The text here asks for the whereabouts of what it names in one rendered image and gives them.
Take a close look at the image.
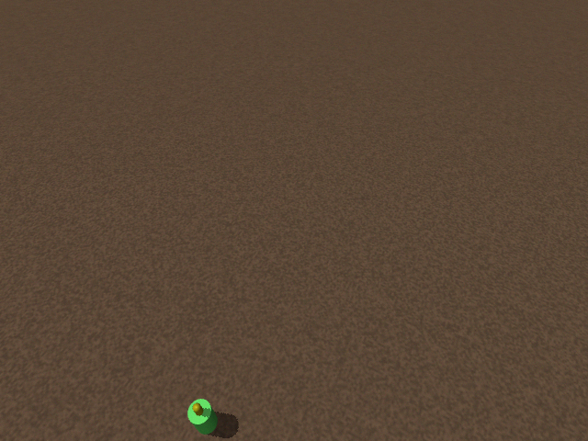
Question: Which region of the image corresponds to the bottle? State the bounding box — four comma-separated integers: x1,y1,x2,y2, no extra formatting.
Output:
187,399,218,435

